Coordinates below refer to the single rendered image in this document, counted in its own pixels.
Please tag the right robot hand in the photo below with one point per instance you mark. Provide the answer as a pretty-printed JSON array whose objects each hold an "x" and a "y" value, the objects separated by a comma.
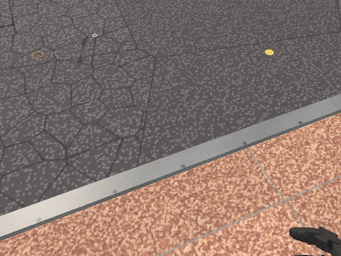
[{"x": 321, "y": 238}]

